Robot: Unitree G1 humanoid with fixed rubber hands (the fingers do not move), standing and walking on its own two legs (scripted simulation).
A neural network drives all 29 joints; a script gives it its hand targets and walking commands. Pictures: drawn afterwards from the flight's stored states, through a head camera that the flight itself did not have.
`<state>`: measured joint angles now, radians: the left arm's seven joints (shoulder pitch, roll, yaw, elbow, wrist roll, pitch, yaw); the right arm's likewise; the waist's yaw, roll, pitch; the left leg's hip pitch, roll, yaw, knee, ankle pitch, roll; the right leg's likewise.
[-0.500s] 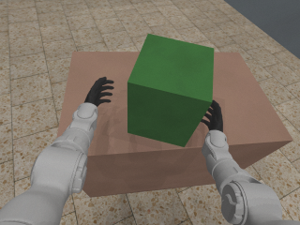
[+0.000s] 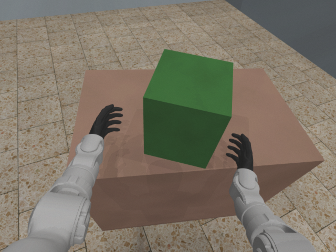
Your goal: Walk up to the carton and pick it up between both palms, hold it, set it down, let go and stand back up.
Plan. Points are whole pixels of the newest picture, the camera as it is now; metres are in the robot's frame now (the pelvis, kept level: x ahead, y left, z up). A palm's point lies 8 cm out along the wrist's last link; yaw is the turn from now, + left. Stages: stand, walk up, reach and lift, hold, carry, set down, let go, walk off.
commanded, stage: set down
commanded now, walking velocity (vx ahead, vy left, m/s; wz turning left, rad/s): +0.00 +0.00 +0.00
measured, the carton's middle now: (185, 111) +0.50 -0.06 +0.02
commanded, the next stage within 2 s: none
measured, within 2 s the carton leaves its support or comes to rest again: neither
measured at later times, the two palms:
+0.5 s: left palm (90, 158) +0.34 +0.19 +0.02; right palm (266, 189) +0.25 -0.22 +0.03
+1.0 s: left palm (82, 182) +0.28 +0.20 +0.02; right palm (280, 222) +0.18 -0.22 +0.03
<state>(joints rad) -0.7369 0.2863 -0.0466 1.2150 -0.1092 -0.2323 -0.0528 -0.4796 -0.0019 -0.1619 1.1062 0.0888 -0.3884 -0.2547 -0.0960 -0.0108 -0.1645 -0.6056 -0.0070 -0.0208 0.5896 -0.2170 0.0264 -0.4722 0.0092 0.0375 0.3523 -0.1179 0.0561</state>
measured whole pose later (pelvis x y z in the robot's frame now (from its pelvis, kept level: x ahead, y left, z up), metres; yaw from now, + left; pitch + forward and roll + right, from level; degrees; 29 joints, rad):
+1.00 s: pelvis +0.02 -0.02 +0.01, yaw +1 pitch -6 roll -2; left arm 0.03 0.41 -0.04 0.32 -0.17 0.03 -0.16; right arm 0.38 0.00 0.06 0.04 0.16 -0.02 -0.30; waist -0.08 -0.05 0.06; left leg -0.14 -0.01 -0.02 0.50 -0.25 0.04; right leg -0.05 0.01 0.04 0.35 -0.19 0.05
